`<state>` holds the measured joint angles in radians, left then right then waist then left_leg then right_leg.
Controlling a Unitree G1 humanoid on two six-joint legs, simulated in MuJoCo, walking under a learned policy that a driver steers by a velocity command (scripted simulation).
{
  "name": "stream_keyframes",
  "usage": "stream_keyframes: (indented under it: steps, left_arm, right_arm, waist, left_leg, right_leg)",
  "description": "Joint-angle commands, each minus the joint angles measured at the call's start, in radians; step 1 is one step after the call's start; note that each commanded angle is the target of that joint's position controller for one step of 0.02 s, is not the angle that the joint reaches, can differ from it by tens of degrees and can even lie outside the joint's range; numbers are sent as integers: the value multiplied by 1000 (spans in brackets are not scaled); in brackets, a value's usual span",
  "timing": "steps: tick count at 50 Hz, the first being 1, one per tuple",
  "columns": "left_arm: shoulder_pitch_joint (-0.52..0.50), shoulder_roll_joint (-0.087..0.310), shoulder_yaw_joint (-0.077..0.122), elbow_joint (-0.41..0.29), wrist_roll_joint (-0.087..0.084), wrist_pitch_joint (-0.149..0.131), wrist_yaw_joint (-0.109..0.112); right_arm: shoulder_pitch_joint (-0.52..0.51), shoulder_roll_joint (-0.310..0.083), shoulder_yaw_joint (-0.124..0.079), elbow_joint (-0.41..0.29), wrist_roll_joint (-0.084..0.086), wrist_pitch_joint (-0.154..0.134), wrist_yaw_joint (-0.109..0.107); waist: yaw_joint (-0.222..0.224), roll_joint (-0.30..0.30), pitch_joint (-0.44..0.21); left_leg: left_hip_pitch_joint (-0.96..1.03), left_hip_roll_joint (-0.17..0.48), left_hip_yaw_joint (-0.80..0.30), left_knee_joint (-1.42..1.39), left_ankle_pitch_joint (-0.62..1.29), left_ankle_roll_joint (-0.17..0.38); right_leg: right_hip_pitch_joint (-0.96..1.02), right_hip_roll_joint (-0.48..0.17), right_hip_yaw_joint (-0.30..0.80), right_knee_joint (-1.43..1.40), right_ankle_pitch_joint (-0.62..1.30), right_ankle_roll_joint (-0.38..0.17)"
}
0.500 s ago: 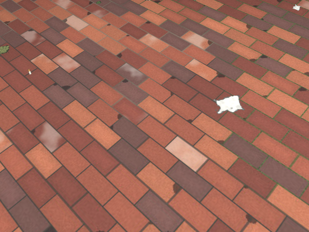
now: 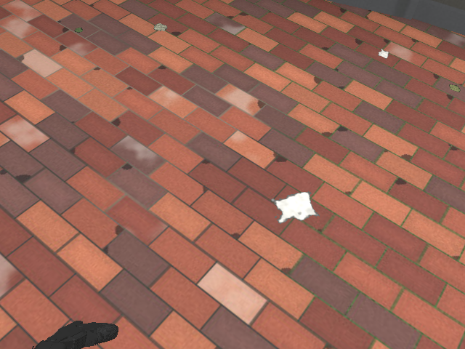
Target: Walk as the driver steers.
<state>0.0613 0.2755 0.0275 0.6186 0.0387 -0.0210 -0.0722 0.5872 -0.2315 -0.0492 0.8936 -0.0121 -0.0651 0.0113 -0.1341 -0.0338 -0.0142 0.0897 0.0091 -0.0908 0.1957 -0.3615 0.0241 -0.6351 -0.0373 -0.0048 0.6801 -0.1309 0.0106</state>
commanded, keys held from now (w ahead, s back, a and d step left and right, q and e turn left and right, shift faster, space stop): w+q+shift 0.86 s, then q+shift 0.14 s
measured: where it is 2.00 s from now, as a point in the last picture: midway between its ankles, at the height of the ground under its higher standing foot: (38, 201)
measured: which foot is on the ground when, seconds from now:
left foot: down 0.00-0.06, up 0.08-0.50, down 0.52-0.96, up 0.98-1.00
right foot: up 0.00-0.04, down 0.06-0.52, up 0.54-0.94, down 0.96-1.00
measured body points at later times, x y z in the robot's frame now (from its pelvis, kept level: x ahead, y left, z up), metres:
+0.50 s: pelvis +0.39 +0.05 -0.04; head +0.42 +0.07 +0.41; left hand +0.23 +0.27 -0.17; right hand +0.71 -0.08 -0.09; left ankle +0.54 +0.15 -0.72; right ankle +0.17 -0.15 -0.71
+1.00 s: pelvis +0.80 +0.26 -0.02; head +0.84 +0.30 +0.42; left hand +0.79 +0.60 -0.08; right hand +1.05 +0.06 -0.13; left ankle +0.57 +0.15 -0.66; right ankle +0.99 +0.27 -0.74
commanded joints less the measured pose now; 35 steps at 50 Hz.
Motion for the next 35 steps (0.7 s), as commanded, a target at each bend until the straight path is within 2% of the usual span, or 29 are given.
stream_keyframes:
  steps: [1,2,3,4,5,6,7,8,9,10,12,13,16,18,19,20,22,23,24,25,26,27,28,29,30,31,33,34,35]
  left_arm:
    - [-78,82,21,-87,-5,-33,20]
    - [60,115,37,-45,-7,-41,39]
    - [263,162,57,13,3,-52,63]
    - [429,262,84,23,36,-56,86]
    - [448,318,92,27,40,-50,84]
    - [324,231,72,27,33,-46,87]
    - [274,159,55,32,24,-48,86]
    - [250,125,48,46,22,-51,83]
    - [243,99,39,62,15,-55,85]
    - [249,82,34,80,5,-63,85]
    - [269,51,28,116,-13,-82,75]
    - [278,54,29,127,-14,-90,71]
    - [260,54,28,153,-7,-109,71]
    - [266,75,33,171,-5,-114,78]
    - [277,87,35,182,-5,-113,82]
    - [302,119,38,188,-8,-114,83]
    - [338,168,48,199,-10,-99,91]
    - [330,207,58,191,-6,-81,98]
    - [299,242,68,179,1,-59,104]
    - [258,264,75,157,4,-41,103]
    - [257,236,72,156,8,-37,90]
    - [246,63,28,116,20,-48,72]
    - [266,94,25,-10,-7,-73,70]
    - [175,143,23,-16,3,-99,72]
    - [161,144,18,-9,-3,-110,73]
    - [142,129,11,-2,11,-104,78]
    - [180,113,2,13,40,-61,77]
    - [179,99,-1,15,45,-41,73]
    - [141,89,-6,-10,41,-30,70]
  right_arm:
    - [-75,-218,-46,-54,2,-13,-12]
    - [-95,-234,-50,-52,4,-15,-9]
    - [-138,-243,-53,-64,10,-22,-3]
    - [-123,-148,-30,-108,26,-30,3]
    - [-122,-75,-13,-163,45,-28,6]
    - [-211,-130,-25,-158,29,-11,2]
    - [-251,-137,-28,-160,15,-3,11]
    - [-255,-121,-25,-150,8,5,23]
    - [-259,-107,-24,-147,-7,19,34]
    - [-264,-89,-20,-153,-15,35,43]
    - [-329,-70,-13,-180,-16,61,58]
    - [-365,-67,-10,-200,-17,67,65]
    - [-482,-80,0,-256,-13,70,77]
    - [-558,-95,8,-284,-13,67,90]
    - [-571,-93,13,-279,-8,66,95]
    - [-612,-78,22,-306,-12,62,99]
    - [-590,-106,17,-293,-8,59,88]
    - [-512,-134,8,-270,-2,58,77]
    - [-355,-174,-9,-232,0,56,67]
    - [-140,-225,-38,-168,0,54,51]
    - [-31,-277,-71,-116,-1,58,24]
    - [-135,-349,-88,-125,13,70,8]
    - [-177,-429,-102,-180,-16,80,13]
    - [-168,-381,-101,-188,-14,79,4]
    - [-186,-327,-90,-168,-11,70,-5]
    - [-214,-296,-80,-156,-9,53,-9]
    - [-263,-251,-58,-164,-1,21,-17]
    - [-266,-232,-50,-162,8,10,-13]
    - [-251,-237,-49,-162,9,-2,-9]
  waist:
    - [96,185,68]
    - [172,159,-13]
    - [279,113,-134]
    - [334,-48,-313]
    - [299,-258,-409]
    - [256,-149,-207]
    - [230,-64,-90]
    - [202,-40,-36]
    - [177,-65,14]
    - [157,-104,44]
    - [142,-82,97]
    - [136,-80,110]
    - [108,-55,166]
    - [108,-9,194]
    - [115,11,181]
    - [114,0,204]
    - [90,-17,137]
    - [43,-51,71]
    - [-45,-74,-21]
    - [-138,-73,-126]
    - [-153,17,-165]
    - [-25,268,-58]
    - [35,301,-270]
    - [7,96,-210]
    - [53,5,-65]
    - [101,-63,-1]
    - [172,-80,47]
    - [184,-84,56]
    - [180,-52,82]
  left_leg:
    - [-152,192,-159,37,570,157]
    - [-199,171,-122,213,778,141]
    - [-357,110,-77,474,738,119]
    - [-611,15,-24,835,380,100]
    - [-791,-64,-6,1061,-141,104]
    - [-866,-7,-15,1156,-33,113]
    - [-872,43,1,1134,50,112]
    - [-842,75,8,1099,89,101]
    - [-831,93,15,1086,100,89]
    - [-832,111,20,1082,106,74]
    - [-888,126,33,1090,145,65]
    - [-917,132,39,1089,183,60]
    - [-927,124,74,971,316,61]
    - [-864,107,150,802,380,85]
    - [-813,77,202,740,393,104]
    - [-765,71,233,660,390,125]
    - [-658,-22,312,599,355,164]
    - [-572,-61,320,592,294,178]
    - [-408,-94,303,598,226,199]
    - [-164,-119,253,565,154,227]
    - [73,-113,160,493,94,248]
    - [104,60,-148,458,146,279]
    - [346,212,-668,208,-24,469]
    - [284,241,-739,66,-142,430]
    - [115,222,-680,32,-101,389]
    - [-34,178,-589,34,-2,361]
    - [-253,101,-435,33,146,346]
    - [-316,62,-379,17,146,336]
    - [-390,49,-363,1,188,344]
  right_leg:
    - [239,78,-52,-121,-97,-24]
    - [453,103,-56,-153,-105,-42]
    - [756,53,-16,-150,-97,-63]
    - [1050,-232,310,-212,-555,-103]
    - [1064,-434,771,-425,-928,-138]
    - [889,-393,740,-454,-843,-124]
    - [768,-356,554,-434,-655,-117]
    - [680,-316,422,-458,-492,-110]
    - [612,-274,313,-483,-401,-98]
    - [571,-266,241,-506,-350,-93]
    - [549,-245,114,-540,-223,-79]
    - [544,-254,66,-551,-160,-82]
    - [502,-205,-119,-594,27,-69]
    - [503,-178,-221,-628,156,-57]
    - [531,-149,-274,-628,270,-46]
    - [538,-180,-294,-597,474,-42]
    - [672,-188,-313,-468,988,-33]
    - [722,-203,-306,-352,1155,-33]
    - [721,-228,-293,-143,1263,-46]
    - [636,-238,-261,133,1208,-65]
    - [435,-157,-251,486,702,-46]
    - [103,26,-213,875,-318,-17]
    - [-191,92,13,1033,-359,10]
    - [-253,22,94,961,-265,-1]
    - [-229,-15,92,852,-207,-3]
    - [-161,-50,91,768,-205,6]
    - [-35,-88,95,653,-233,39]
    - [-11,-103,83,593,-246,54]
    - [8,-107,64,506,-240,67]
